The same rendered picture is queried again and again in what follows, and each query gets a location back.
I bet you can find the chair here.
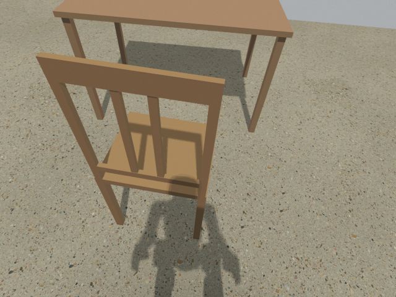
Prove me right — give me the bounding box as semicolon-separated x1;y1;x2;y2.
36;52;225;239

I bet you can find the table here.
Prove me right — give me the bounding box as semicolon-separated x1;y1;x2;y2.
53;0;294;132

